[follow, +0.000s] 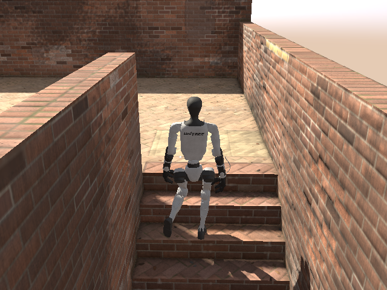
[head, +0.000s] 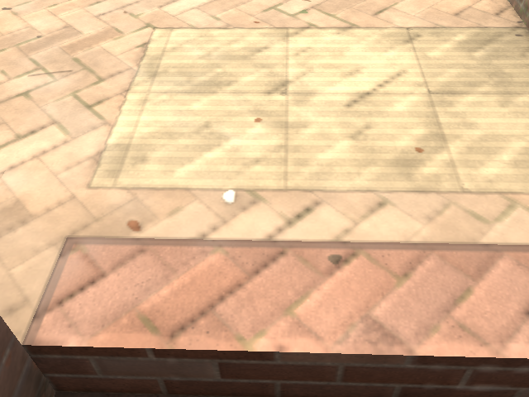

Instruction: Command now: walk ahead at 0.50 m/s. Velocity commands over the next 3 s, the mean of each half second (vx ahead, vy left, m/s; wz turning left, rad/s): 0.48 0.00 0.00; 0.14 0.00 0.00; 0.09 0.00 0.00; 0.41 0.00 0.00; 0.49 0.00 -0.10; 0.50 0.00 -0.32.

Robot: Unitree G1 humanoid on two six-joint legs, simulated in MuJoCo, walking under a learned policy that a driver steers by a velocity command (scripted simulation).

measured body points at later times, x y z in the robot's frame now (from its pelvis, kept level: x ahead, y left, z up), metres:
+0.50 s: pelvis +0.23 +0.04 +0.16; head +0.23 +0.04 +0.61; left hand +0.19 +0.26 +0.00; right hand +0.43 -0.16 +0.06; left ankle +0.29 +0.13 -0.48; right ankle +0.07 -0.08 -0.50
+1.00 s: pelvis +0.39 -0.01 +0.27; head +0.40 -0.01 +0.72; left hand +0.64 +0.14 +0.19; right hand +0.34 -0.19 +0.11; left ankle +0.29 +0.13 -0.47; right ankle +0.51 -0.11 -0.29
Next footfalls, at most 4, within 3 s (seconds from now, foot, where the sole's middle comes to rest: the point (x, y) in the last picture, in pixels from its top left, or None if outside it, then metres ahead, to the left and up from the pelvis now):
0.38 left None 0.33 0.13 -0.51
0.94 right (357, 311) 0.55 -0.12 -0.32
2.18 left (220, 222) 0.77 0.15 -0.32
2.82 right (338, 133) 1.08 -0.13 -0.32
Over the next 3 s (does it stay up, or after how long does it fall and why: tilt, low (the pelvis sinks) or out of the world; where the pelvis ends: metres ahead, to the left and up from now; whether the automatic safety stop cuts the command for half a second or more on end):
stays up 1.03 -0.05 0.46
